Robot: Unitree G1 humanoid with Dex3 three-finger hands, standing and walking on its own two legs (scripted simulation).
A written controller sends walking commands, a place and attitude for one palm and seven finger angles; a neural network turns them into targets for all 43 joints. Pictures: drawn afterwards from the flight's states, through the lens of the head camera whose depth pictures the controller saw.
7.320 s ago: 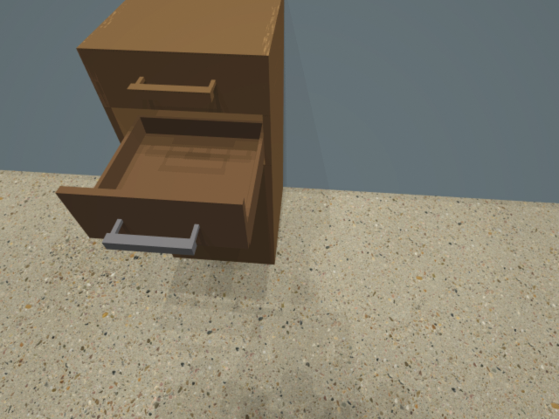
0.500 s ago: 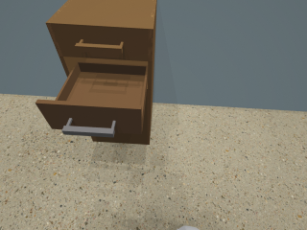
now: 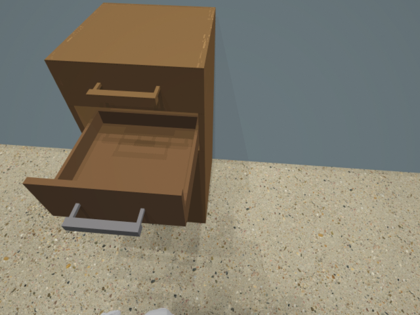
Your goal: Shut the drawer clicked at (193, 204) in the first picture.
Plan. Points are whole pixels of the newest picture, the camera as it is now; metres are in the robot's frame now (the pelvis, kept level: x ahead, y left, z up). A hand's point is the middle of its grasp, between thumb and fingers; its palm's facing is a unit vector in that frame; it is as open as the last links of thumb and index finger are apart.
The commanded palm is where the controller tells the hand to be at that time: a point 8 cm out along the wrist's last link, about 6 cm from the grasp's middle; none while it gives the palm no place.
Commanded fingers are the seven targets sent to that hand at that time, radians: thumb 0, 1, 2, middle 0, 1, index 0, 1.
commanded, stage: shuffle to correct the standing spot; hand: left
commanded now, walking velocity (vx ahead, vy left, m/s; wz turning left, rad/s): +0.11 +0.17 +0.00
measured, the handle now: (105, 218) +0.36 +0.28 -0.12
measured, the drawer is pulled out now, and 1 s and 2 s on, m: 0.30 0.30 0.30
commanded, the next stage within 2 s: come to a stop and stand still in 0.14 s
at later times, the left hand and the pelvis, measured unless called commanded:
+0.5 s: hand out of the picture +0.07 +0.21 -0.18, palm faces +0.04 -0.98 -0.22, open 7.4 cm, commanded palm none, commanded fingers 0.00 0.90 0.90 -0.20 -0.30 -0.20 -0.30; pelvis +0.08 +0.04 -0.01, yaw -1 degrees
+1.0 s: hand out of the picture +0.11 +0.22 -0.17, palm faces +0.00 -0.97 -0.24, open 7.3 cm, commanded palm none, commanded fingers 0.00 0.90 0.90 -0.20 -0.30 -0.20 -0.30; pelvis +0.07 +0.04 +0.00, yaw -1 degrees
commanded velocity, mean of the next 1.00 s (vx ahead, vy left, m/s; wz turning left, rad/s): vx -0.04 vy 0.03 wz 0.00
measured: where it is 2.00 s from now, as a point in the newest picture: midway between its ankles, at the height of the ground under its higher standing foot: outside the picture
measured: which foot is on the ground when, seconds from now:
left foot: up 0.00-0.14, down 0.16-1.00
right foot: down 0.00-0.16, up 0.18-0.42, down 0.44-1.00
